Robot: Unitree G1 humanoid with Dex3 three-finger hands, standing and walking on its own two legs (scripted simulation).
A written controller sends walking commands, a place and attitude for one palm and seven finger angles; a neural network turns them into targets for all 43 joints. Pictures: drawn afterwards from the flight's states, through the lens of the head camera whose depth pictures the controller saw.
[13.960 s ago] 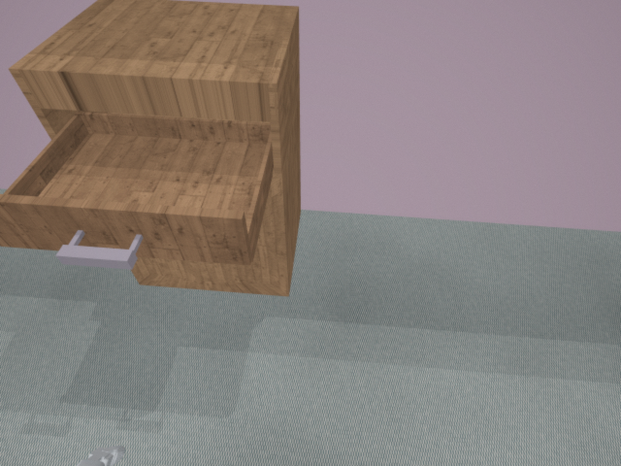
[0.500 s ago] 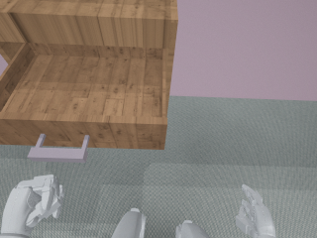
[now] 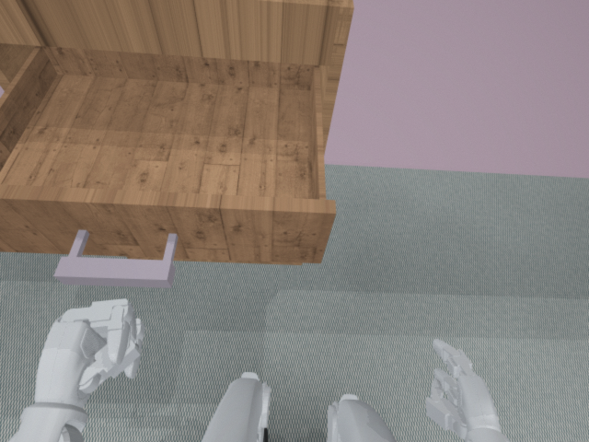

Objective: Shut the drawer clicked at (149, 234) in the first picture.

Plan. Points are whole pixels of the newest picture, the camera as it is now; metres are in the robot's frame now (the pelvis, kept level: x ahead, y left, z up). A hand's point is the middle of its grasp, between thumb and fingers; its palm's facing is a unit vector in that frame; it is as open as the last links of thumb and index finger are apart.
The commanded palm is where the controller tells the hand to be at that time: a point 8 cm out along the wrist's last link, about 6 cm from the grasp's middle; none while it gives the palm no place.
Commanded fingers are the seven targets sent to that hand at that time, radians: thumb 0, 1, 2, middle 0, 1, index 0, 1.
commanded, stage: bring the fist close to the handle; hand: left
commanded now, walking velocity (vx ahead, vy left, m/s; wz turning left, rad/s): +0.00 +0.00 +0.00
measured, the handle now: (122, 255) +0.33 +0.25 +0.03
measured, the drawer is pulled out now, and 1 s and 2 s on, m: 0.28 0.27 0.14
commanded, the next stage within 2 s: push the drawer shut in 0.18 s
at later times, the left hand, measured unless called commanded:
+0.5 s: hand (140, 333) +0.24 +0.20 +0.03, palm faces +0.08 -0.99 -0.07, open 3.3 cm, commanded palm +0.22 +0.26 +0.04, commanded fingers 0.00 0.90 0.90 -1.40 -1.60 -1.40 -1.60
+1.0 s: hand (141, 308) +0.27 +0.21 +0.03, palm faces +0.07 -0.99 -0.08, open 2.8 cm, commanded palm +0.28 +0.26 +0.04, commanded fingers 0.00 0.90 0.90 -1.40 -1.60 -1.40 -1.60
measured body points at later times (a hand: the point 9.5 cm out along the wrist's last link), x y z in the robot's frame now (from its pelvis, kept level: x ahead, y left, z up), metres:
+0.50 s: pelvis +0.01 -0.01 +0.00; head +0.10 +0.02 +0.44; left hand +0.23 +0.26 +0.04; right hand +0.21 -0.24 -0.08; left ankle +0.05 +0.08 -0.62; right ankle +0.01 -0.12 -0.62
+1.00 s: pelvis +0.00 -0.03 -0.01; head +0.10 +0.00 +0.43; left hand +0.26 +0.26 +0.03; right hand +0.18 -0.27 -0.10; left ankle +0.05 +0.08 -0.62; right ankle +0.01 -0.12 -0.62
